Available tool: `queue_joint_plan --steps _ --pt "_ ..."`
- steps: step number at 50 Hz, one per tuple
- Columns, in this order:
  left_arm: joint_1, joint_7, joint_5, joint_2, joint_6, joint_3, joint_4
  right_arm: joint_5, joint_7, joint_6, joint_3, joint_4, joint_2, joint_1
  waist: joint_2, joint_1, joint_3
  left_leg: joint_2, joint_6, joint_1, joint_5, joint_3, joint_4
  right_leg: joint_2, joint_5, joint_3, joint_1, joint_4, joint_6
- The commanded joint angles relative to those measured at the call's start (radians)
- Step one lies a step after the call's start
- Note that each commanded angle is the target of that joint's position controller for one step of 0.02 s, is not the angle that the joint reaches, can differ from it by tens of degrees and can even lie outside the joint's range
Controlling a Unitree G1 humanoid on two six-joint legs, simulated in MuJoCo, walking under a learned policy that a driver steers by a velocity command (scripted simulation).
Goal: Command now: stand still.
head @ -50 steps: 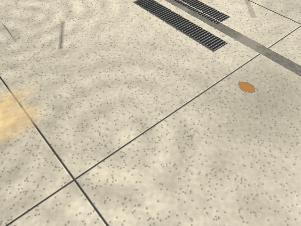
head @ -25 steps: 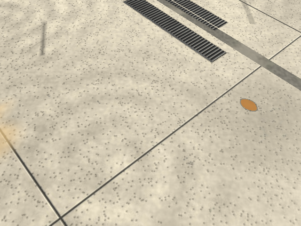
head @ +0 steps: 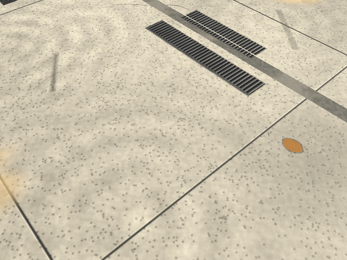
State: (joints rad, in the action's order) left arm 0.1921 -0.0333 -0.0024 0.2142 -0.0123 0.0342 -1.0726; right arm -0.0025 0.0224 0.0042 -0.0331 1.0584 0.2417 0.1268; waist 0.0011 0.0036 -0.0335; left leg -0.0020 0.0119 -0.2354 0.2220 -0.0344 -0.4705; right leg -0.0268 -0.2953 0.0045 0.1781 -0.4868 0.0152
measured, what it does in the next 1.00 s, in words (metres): walks ahead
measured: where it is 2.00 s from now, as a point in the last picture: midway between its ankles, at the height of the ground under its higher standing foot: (182, 204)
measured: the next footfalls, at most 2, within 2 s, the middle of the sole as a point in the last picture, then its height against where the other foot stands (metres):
left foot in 1.16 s outside the picture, level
right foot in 1.72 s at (215, 203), level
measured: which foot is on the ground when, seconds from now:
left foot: down 0.00-0.76, up 0.78-1.00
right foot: down 0.00-1.00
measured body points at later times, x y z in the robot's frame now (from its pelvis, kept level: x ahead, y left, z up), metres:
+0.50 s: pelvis +0.01 +0.00 +0.00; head +0.01 +0.00 +0.45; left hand +0.03 +0.25 -0.15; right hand +0.06 -0.26 -0.15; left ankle +0.02 +0.11 -0.74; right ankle -0.02 -0.13 -0.74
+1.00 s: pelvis +0.13 -0.02 +0.00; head +0.15 -0.04 +0.45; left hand +0.02 +0.21 -0.13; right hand +0.29 -0.27 -0.13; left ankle +0.25 +0.12 -0.68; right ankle -0.01 -0.12 -0.74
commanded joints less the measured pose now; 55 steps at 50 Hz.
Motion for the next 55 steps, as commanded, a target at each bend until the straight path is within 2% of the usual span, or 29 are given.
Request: queue_joint_plan --steps 1,10,24,25,27,28,30,32,33,34,35,36,37,38,39,40,41,42,43,44,45,46,48,50,51,53,54,55 --pt "0.030 -0.004 0.000 0.122 -0.003 0.020 0.020 0.002 0.006 -0.004 -0.016 -0.024 0.099 0.000 0.000 0.000 0.065 0.044 0.032 0.090 -0.260 0.039 0.036 -0.035 0.288 -0.026 0.021 0.070 -0.030" --pt "0.026 -0.006 -0.001 0.111 0.005 0.017 0.003 0.002 0.012 0.002 -0.018 0.001 0.102 0.000 0.006 -0.002 0.041 0.046 0.028 0.088 -0.233 0.041 0.042 -0.024 0.248 -0.014 0.020 0.085 -0.026" --pt "0.055 -0.013 -0.002 0.098 0.006 0.010 -0.019 0.001 0.017 0.003 -0.017 0.030 0.085 0.022 0.002 -0.004 0.011 0.043 0.023 0.070 -0.142 0.042 0.063 -0.015 0.145 -0.004 0.043 0.105 -0.021" --pt "0.078 -0.014 -0.001 0.089 0.007 0.008 -0.031 0.002 0.017 0.004 -0.016 0.041 0.077 0.041 0.000 -0.003 0.031 0.033 0.025 0.076 -0.030 0.032 0.066 -0.004 0.043 0.008 0.037 0.107 -0.024" --pt "0.081 -0.018 0.010 0.105 0.010 0.016 -0.026 0.014 0.021 0.007 -0.027 0.043 0.100 0.054 -0.005 -0.008 -0.017 0.017 0.049 0.014 0.334 0.031 0.056 0.017 -0.254 0.019 0.101 0.075 -0.053" --pt "0.075 -0.020 0.012 0.107 0.006 0.017 -0.014 0.016 0.021 0.003 -0.030 0.038 0.105 0.056 -0.013 -0.009 -0.059 0.032 0.066 -0.032 0.456 0.057 0.068 0.012 -0.356 0.008 0.148 0.064 -0.068" --pt "0.080 -0.017 0.017 0.089 -0.018 0.015 0.000 0.023 0.017 -0.020 -0.034 0.032 0.106 0.082 -0.039 -0.015 -0.105 0.082 0.102 -0.052 0.529 0.136 0.092 -0.002 -0.377 -0.011 0.217 0.023 -0.087" --pt "0.068 -0.005 0.018 0.063 -0.044 0.012 0.016 0.031 0.007 -0.044 -0.044 0.044 0.126 0.158 -0.087 -0.038 -0.088 0.171 0.156 0.014 0.561 0.275 0.143 0.005 -0.290 0.012 0.280 -0.079 -0.085" --pt "0.061 0.002 0.020 0.044 -0.054 0.009 0.027 0.033 0.003 -0.052 -0.050 0.049 0.143 0.188 -0.134 -0.040 -0.071 0.234 0.194 0.041 0.590 0.378 0.198 0.021 -0.221 0.042 0.293 -0.152 -0.084" --pt "0.059 0.009 0.024 0.036 -0.061 0.008 0.033 0.031 0.002 -0.056 -0.054 0.047 0.154 0.196 -0.162 -0.033 -0.060 0.284 0.224 0.025 0.603 0.462 0.246 0.024 -0.175 0.049 0.269 -0.199 -0.093" --pt "0.067 0.014 0.025 0.039 -0.066 0.010 0.034 0.028 0.001 -0.060 -0.054 0.033 0.154 0.170 -0.157 -0.015 -0.063 0.298 0.229 -0.036 0.585 0.482 0.264 0.016 -0.162 0.038 0.210 -0.207 -0.110" --pt "0.106 0.017 0.025 0.036 -0.070 0.011 0.022 0.029 -0.001 -0.062 -0.053 0.008 0.152 0.114 -0.149 0.022 -0.068 0.277 0.210 -0.110 0.553 0.439 0.257 0.014 -0.162 0.036 0.122 -0.151 -0.130" --pt "0.184 0.017 0.028 0.027 -0.073 0.011 -0.005 0.036 -0.004 -0.062 -0.049 -0.025 0.147 0.027 -0.138 0.076 -0.085 0.223 0.172 -0.217 0.496 0.343 0.210 0.017 -0.149 0.033 -0.016 -0.018 -0.151" --pt "0.289 0.013 0.025 0.064 -0.074 0.023 -0.040 0.038 -0.008 -0.064 -0.040 -0.058 0.112 -0.048 -0.056 0.121 -0.084 0.141 0.113 -0.350 0.369 0.212 0.058 -0.038 -0.125 -0.062 -0.175 0.087 -0.166" --pt "0.423 0.013 0.029 0.172 -0.080 0.053 -0.082 0.039 -0.012 -0.081 -0.023 -0.100 0.035 -0.099 0.209 0.148 -0.062 -0.008 0.030 -0.501 0.214 -0.023 -0.281 -0.206 -0.235 -0.363 -0.301 0.237 -0.233" --pt "0.472 0.024 0.019 0.216 -0.092 0.061 -0.082 0.034 -0.012 -0.104 -0.026 -0.129 0.058 -0.124 0.297 0.158 -0.072 -0.024 0.022 -0.668 0.323 -0.006 -0.501 -0.364 -0.109 -0.630 -0.378 0.302 -0.307" --pt "0.431 0.024 0.005 0.150 -0.102 0.041 -0.068 0.038 -0.019 -0.116 -0.034 -0.117 0.080 -0.100 0.161 0.112 -0.080 0.030 0.038 -0.745 0.300 0.063 -0.653 -0.366 0.009 -0.591 -0.407 0.259 -0.299" --pt "0.395 0.028 0.004 0.120 -0.108 0.033 -0.049 0.043 -0.030 -0.123 -0.032 -0.097 0.070 -0.049 0.119 0.081 -0.061 0.052 0.055 -0.771 0.226 0.072 -0.717 -0.330 0.105 -0.497 -0.427 0.242 -0.269" --pt "0.359 0.034 0.009 0.121 -0.107 0.029 -0.035 0.042 -0.036 -0.127 -0.033 -0.091 0.067 -0.040 0.087 0.060 -0.057 0.077 0.063 -0.791 0.162 0.064 -0.725 -0.312 0.184 -0.421 -0.426 0.249 -0.246" --pt "0.337 0.036 0.010 0.099 -0.100 0.019 -0.026 0.037 -0.040 -0.128 -0.038 -0.096 0.072 -0.058 0.070 0.050 -0.065 0.100 0.064 -0.781 0.110 0.059 -0.696 -0.293 0.285 -0.343 -0.401 0.261 -0.222" --pt "0.332 0.034 0.006 0.072 -0.090 0.010 -0.021 0.035 -0.045 -0.126 -0.039 -0.103 0.062 -0.073 0.075 0.046 -0.065 0.111 0.057 -0.738 0.070 0.043 -0.652 -0.262 0.338 -0.272 -0.361 0.282 -0.204" --pt "0.331 0.030 0.001 0.062 -0.082 0.005 -0.014 0.034 -0.050 -0.121 -0.035 -0.109 0.044 -0.085 0.085 0.043 -0.065 0.109 0.047 -0.694 0.027 0.024 -0.598 -0.236 0.362 -0.220 -0.319 0.301 -0.194" --pt "0.299 0.017 -0.005 0.079 -0.074 0.003 0.010 0.028 -0.056 -0.111 -0.020 -0.143 0.009 -0.161 0.082 0.044 -0.093 0.081 0.023 -0.567 -0.086 -0.019 -0.413 -0.175 0.363 -0.118 -0.179 0.341 -0.181" --pt "0.314 0.006 -0.003 0.124 -0.077 0.013 0.017 0.028 -0.060 -0.105 -0.005 -0.183 -0.011 -0.257 0.096 0.063 -0.115 0.037 0.016 -0.414 -0.185 -0.061 -0.239 -0.155 0.336 -0.072 -0.066 0.398 -0.180" --pt "0.336 0.004 0.003 0.142 -0.080 0.019 0.010 0.030 -0.062 -0.101 -0.005 -0.198 0.000 -0.281 0.111 0.065 -0.120 0.027 0.020 -0.370 -0.205 -0.066 -0.198 -0.169 0.335 -0.071 -0.061 0.417 -0.185" --pt "0.347 0.004 0.017 0.149 -0.085 0.027 0.000 0.037 -0.066 -0.098 -0.009 -0.222 0.034 -0.301 0.121 0.049 -0.132 0.028 0.045 -0.351 -0.222 -0.044 -0.121 -0.199 0.377 -0.060 -0.123 0.410 -0.177" --pt "0.343 0.004 0.020 0.150 -0.084 0.031 -0.001 0.037 -0.069 -0.099 -0.014 -0.230 0.053 -0.298 0.120 0.034 -0.122 0.022 0.062 -0.335 -0.217 -0.040 -0.091 -0.213 0.460 -0.052 -0.171 0.380 -0.167" --pt "0.333 0.005 0.018 0.158 -0.082 0.036 0.001 0.036 -0.070 -0.101 -0.025 -0.230 0.077 -0.269 0.127 0.008 -0.088 0.006 0.080 -0.287 -0.203 -0.042 -0.076 -0.225 0.623 -0.040 -0.219 0.323 -0.153"
Velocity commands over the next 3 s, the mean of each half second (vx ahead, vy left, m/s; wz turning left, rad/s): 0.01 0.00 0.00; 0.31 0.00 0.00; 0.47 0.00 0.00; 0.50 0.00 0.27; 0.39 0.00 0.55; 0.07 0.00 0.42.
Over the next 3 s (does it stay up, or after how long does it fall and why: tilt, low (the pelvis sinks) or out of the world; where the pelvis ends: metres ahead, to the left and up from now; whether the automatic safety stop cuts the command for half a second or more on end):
stays up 1.06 0.09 0.00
